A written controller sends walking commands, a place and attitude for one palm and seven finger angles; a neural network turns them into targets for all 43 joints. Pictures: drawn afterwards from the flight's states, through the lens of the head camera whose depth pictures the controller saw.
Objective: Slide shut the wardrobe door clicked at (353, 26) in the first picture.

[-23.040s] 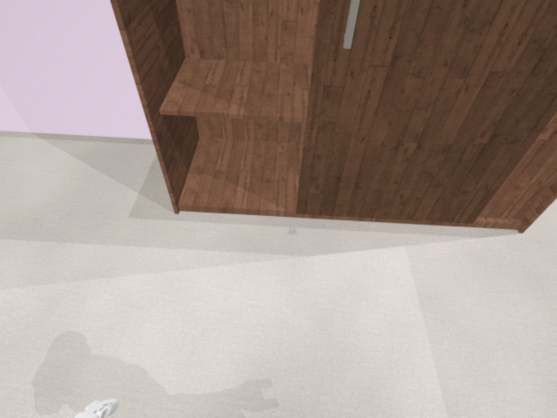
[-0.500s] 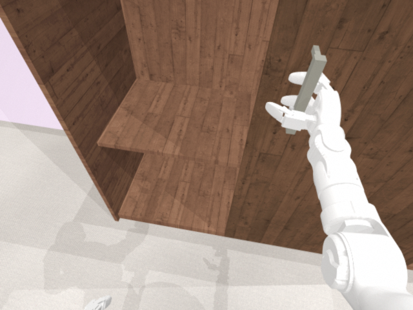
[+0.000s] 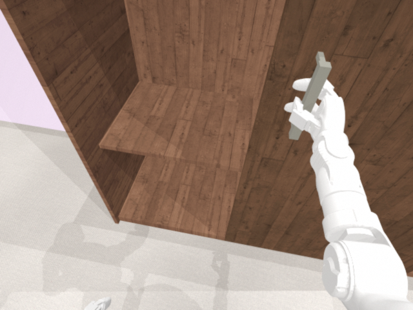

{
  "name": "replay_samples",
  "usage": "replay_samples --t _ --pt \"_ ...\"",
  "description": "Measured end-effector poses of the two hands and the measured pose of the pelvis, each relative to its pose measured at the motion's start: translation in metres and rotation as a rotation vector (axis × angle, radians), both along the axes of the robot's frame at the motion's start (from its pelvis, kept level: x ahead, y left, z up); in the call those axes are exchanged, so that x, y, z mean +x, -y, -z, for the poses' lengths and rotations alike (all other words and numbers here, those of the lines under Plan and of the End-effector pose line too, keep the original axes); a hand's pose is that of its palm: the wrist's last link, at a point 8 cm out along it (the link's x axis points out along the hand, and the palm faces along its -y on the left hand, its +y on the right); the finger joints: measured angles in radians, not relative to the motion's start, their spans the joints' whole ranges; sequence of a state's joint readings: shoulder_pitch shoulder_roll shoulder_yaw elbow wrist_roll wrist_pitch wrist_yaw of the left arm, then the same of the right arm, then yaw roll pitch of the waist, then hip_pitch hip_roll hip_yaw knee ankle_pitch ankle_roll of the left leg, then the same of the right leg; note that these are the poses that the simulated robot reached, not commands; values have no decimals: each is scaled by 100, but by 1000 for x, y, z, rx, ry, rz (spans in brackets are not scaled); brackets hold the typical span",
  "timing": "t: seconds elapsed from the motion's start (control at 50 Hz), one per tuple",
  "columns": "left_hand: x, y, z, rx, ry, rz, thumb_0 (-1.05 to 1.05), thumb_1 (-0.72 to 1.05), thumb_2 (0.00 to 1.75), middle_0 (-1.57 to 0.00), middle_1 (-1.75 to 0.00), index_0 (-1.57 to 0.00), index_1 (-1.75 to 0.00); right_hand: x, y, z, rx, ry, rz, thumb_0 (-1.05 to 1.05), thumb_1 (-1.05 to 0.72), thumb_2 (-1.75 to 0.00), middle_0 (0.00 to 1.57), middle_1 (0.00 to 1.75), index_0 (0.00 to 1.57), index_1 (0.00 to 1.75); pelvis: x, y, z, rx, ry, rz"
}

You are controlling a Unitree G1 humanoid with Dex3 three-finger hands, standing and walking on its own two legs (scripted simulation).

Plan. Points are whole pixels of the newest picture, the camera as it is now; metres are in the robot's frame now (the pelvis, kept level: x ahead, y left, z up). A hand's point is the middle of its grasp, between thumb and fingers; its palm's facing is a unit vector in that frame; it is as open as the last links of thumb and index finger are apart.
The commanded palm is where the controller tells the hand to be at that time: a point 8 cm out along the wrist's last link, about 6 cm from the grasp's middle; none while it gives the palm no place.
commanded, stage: grip the handle and tug to test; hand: right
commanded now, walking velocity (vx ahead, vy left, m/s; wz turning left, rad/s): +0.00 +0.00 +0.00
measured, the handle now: (306, 98) +0.51 -0.13 +0.17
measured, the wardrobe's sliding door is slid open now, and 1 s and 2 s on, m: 0.55 0.55 0.46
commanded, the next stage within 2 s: tug the door sideways, standing still in 0.48 s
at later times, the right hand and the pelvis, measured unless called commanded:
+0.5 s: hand (295, 114) +0.45 -0.10 +0.17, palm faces +0.02 +1.00 +0.01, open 5.6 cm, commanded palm +0.40 -0.15 +0.17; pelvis +0.03 +0.00 +0.00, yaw +2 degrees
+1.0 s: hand (293, 113) +0.46 -0.10 +0.17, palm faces +0.08 +1.00 -0.03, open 5.5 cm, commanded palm +0.44 -0.11 +0.17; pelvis +0.03 +0.00 +0.00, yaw -3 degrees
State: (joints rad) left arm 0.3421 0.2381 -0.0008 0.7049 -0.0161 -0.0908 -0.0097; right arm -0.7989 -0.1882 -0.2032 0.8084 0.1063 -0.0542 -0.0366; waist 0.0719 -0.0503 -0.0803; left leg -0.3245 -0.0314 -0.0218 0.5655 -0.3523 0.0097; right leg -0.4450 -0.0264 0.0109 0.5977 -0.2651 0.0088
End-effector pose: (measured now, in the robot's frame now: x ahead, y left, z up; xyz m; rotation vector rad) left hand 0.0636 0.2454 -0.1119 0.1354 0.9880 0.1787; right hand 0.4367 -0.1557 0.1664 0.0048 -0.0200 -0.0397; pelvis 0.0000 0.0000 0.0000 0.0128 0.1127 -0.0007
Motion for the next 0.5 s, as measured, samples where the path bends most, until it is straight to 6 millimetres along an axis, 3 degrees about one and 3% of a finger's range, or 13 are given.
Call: replay_samples --t 0.3,0.5 --pt "20 -2 -4 -3 36 -5 1 91 90 -20 -30 -20 -30 -1 0 0 5 3 -3 1 -78 -81 39 140 38 140 10 -1 -2 -5 2 -14" --pt "51 0 -10 -16 76 -6 1 91 90 -20 -30 -20 -30 -4 0 0 6 11 -15 2 -78 -79 34 140 34 140 29 -1 -4 -11 6 -31"
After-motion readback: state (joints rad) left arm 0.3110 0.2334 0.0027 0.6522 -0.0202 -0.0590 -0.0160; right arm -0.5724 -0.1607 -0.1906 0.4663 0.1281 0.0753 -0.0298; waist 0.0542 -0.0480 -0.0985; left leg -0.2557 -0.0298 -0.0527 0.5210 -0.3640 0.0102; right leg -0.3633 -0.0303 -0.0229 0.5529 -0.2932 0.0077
